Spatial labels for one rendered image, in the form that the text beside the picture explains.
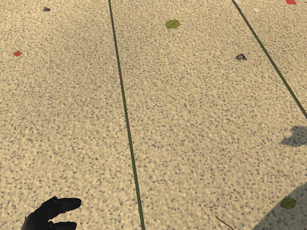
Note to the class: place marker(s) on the robot left hand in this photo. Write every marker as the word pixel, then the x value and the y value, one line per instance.
pixel 38 220

